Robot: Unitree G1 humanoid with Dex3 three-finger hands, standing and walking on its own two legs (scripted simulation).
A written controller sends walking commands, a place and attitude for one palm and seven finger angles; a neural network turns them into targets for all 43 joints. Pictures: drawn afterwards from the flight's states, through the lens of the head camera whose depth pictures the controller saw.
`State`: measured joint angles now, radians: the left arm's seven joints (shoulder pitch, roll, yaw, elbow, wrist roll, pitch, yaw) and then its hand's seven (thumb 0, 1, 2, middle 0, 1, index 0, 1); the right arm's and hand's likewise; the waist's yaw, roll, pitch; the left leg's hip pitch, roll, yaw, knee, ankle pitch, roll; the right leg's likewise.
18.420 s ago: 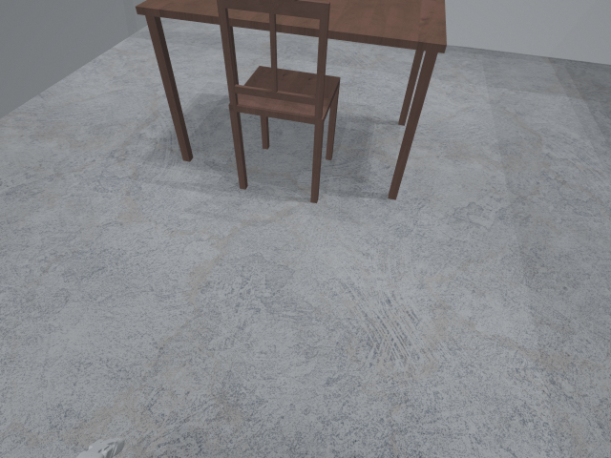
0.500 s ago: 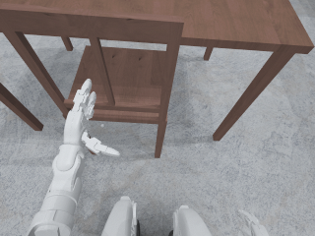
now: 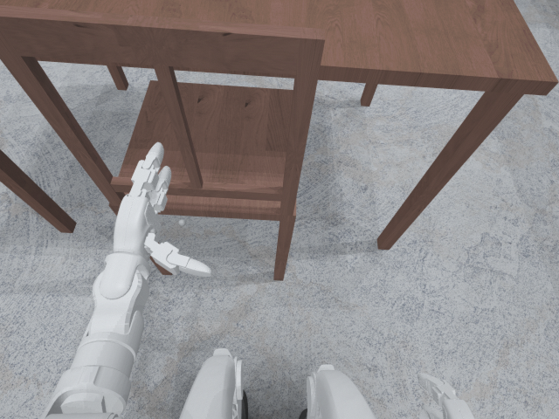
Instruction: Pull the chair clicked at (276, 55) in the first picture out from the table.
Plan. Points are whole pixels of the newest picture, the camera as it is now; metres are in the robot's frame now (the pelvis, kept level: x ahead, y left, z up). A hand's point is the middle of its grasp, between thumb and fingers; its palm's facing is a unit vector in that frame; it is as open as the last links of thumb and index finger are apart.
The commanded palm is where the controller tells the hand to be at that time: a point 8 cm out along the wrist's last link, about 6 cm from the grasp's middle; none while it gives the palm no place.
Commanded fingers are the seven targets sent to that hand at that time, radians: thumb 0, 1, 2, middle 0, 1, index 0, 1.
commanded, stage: aim the fingers beside a spindle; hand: left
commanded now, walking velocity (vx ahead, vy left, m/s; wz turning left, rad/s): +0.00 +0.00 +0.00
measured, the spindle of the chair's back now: (183, 136) +0.53 +0.16 +0.03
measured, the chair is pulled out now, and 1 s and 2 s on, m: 0.00 0.00 0.00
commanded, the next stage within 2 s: push the fingers through the gap in 1.16 s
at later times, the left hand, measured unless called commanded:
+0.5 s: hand (182, 223) +0.38 +0.14 +0.02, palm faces -0.05 -1.00 -0.02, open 16.9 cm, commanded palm +0.36 +0.20 +0.03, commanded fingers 0.00 -0.50 0.30 -0.06 -0.08 -0.06 -0.08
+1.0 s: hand (183, 218) +0.38 +0.14 +0.03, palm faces -0.05 -1.00 -0.04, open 16.9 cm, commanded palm +0.36 +0.20 +0.02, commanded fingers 0.00 -0.50 0.30 -0.06 -0.08 -0.06 -0.08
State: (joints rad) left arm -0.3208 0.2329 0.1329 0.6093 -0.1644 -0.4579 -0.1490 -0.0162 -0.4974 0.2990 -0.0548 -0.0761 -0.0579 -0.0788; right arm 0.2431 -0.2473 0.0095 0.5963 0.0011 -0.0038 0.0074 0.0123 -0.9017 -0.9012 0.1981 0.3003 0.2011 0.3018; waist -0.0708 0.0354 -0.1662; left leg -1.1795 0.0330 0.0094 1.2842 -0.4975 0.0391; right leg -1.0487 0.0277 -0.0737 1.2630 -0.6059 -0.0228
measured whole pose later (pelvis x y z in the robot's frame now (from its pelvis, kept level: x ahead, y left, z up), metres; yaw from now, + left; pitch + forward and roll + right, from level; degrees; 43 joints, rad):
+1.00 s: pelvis +0.00 +0.00 +0.00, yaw +0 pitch +22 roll -3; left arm -0.33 0.23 0.14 0.62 -0.15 -0.46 -0.13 -0.02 -0.50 0.30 -0.06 -0.08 -0.06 -0.08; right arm 0.24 -0.25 0.01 0.60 0.00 0.00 0.01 0.01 -0.90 -0.90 0.20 0.30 0.20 0.30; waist -0.07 0.04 -0.18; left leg -1.17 0.03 0.01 1.28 -0.49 0.04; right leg -1.04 0.03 -0.07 1.26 -0.60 -0.02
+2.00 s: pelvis +0.00 -0.01 -0.01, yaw -1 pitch +25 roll -3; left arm -0.59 0.31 0.24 0.87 -0.13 -0.48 -0.14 -0.02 -0.50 0.30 -0.06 -0.08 -0.06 -0.08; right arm 0.28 -0.25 0.01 0.64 -0.01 0.02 0.02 0.01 -0.90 -0.90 0.20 0.30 0.20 0.30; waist -0.12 0.04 -0.17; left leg -1.23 0.04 0.01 1.30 -0.50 0.03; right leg -1.11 0.04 -0.07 1.29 -0.61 -0.03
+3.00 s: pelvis +0.00 +0.00 -0.01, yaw -2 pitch +27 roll -4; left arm -0.79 0.37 0.32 1.06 -0.08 -0.49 -0.13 -0.02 -0.50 0.30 -0.06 -0.08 -0.06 -0.08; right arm 0.31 -0.25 0.02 0.64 -0.03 0.08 0.04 0.01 -0.90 -0.90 0.20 0.30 0.20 0.30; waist -0.16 0.04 -0.16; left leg -1.29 0.05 0.00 1.31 -0.51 0.04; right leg -1.15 0.05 -0.07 1.27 -0.60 -0.02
